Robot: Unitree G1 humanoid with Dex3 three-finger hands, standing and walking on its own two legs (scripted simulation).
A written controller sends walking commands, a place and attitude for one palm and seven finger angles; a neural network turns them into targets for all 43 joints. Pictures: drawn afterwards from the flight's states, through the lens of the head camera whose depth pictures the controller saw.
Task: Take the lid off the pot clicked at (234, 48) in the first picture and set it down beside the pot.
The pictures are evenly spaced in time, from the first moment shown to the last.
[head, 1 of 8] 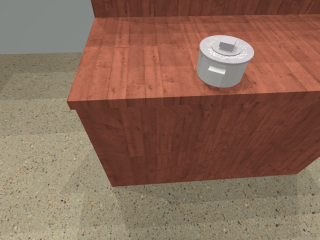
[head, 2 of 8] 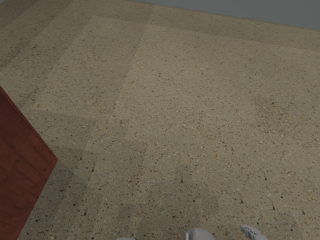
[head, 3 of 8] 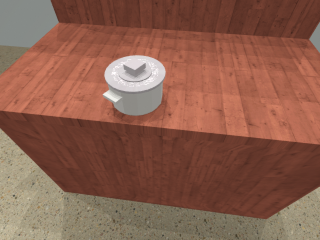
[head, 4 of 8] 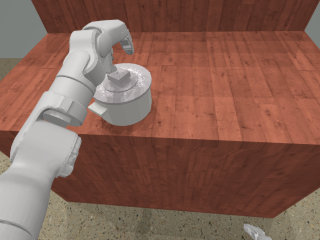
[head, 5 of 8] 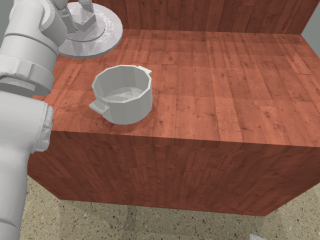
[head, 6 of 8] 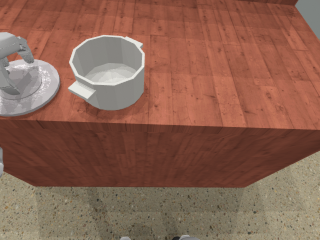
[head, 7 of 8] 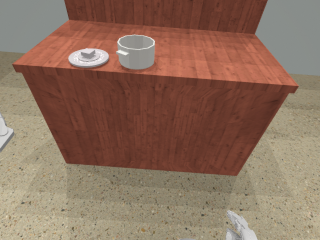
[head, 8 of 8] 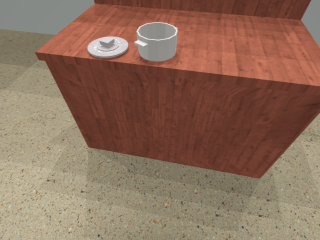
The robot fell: no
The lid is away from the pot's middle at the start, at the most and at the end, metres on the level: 0.00 0.24 0.22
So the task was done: yes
